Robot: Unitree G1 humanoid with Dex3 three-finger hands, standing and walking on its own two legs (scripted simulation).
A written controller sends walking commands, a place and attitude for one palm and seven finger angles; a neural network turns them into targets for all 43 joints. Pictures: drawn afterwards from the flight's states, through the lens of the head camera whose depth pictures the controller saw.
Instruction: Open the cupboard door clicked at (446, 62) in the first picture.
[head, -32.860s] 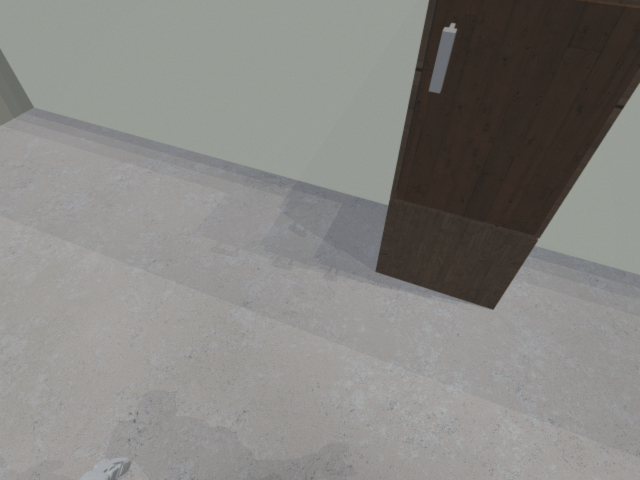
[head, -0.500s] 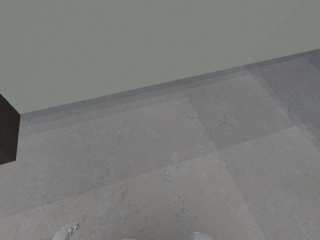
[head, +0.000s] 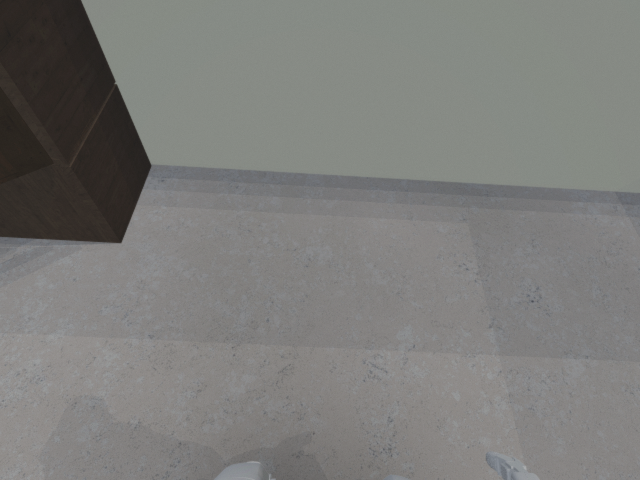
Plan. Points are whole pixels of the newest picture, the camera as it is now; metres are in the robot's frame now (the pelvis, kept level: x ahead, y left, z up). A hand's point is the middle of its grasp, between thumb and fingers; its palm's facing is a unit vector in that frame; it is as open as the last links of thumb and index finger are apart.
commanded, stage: turn to face it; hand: left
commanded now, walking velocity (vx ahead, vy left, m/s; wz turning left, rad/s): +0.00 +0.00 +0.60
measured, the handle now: out of the picture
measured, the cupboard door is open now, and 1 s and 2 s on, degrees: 39 39 39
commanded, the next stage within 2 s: take the last steps up to it in 1.10 s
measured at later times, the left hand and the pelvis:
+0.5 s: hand out of the picture +0.05 +0.16 -0.13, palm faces +0.28 -0.92 -0.26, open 7.4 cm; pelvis +0.03 -0.05 +0.02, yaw +17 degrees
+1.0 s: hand out of the picture +0.01 +0.20 -0.14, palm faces +0.51 -0.82 -0.24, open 7.4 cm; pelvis +0.04 -0.02 +0.02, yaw +30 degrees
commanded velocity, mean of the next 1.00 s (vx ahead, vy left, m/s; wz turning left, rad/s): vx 0.00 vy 0.00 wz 0.47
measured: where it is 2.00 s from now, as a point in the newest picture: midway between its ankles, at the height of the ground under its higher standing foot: outside the picture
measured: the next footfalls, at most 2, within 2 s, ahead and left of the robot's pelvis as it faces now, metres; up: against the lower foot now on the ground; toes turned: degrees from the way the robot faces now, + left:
right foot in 0.30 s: +0.08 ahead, -0.15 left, +0.00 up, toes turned +7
left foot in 0.68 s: +0.04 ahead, +0.10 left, +0.00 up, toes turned +30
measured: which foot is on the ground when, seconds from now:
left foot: down 0.00-0.30, up 0.32-0.66, down 0.68-1.00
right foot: up 0.00-0.28, down 0.30-0.68, up 0.70-1.00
